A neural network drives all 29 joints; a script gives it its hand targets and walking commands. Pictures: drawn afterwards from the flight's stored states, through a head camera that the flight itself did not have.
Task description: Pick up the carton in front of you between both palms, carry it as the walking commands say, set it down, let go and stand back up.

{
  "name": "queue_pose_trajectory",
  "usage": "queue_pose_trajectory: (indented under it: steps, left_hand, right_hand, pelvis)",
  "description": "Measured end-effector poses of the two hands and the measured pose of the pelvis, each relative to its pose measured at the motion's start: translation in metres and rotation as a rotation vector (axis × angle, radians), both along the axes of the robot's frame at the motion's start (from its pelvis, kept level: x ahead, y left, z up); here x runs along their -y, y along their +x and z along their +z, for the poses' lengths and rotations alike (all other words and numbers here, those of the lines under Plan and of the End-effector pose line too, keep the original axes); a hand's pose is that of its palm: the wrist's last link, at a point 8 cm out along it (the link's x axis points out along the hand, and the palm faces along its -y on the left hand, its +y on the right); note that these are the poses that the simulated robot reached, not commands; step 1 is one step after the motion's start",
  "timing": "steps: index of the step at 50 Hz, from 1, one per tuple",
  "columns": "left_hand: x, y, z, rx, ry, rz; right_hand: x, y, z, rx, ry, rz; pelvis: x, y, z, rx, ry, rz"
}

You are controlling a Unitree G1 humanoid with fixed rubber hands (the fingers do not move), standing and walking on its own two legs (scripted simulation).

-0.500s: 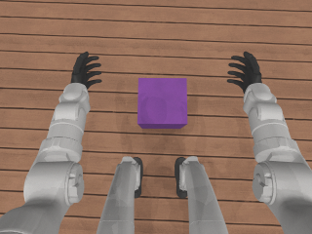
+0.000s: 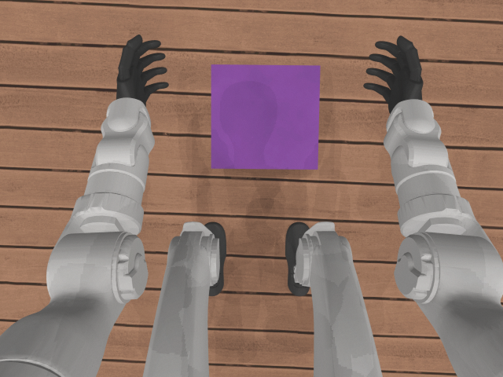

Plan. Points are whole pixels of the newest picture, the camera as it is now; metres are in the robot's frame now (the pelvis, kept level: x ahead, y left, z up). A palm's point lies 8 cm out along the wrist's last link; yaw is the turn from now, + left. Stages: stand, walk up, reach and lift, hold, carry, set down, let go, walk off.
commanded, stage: reach and lift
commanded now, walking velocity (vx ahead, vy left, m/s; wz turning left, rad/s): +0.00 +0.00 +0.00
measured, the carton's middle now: (262, 126) +0.47 -0.01 -0.42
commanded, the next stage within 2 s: none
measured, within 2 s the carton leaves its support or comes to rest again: leaves its support in 1.40 s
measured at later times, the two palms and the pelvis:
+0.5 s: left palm (174, 119) +0.47 +0.17 -0.34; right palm (352, 120) +0.47 -0.20 -0.34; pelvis -0.05 +0.00 -0.16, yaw +0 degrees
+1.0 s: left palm (181, 117) +0.48 +0.16 -0.35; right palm (342, 118) +0.48 -0.18 -0.35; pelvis -0.04 +0.00 -0.17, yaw +0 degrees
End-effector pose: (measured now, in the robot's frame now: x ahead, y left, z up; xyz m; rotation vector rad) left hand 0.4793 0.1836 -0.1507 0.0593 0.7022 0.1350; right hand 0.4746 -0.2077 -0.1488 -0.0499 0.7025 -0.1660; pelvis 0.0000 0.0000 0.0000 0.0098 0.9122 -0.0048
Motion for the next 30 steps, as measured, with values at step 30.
queue_pose_trajectory:
  steps: [30]
  left_hand:
    - [0.006, 0.002, -0.212, -0.04, 0.005, 0.003]
  right_hand:
    - [-0.011, -0.001, -0.216, -0.039, 0.008, -0.004]
  pelvis:
    - [-0.002, -0.05, -0.179, 0.253, -0.002, 0.003]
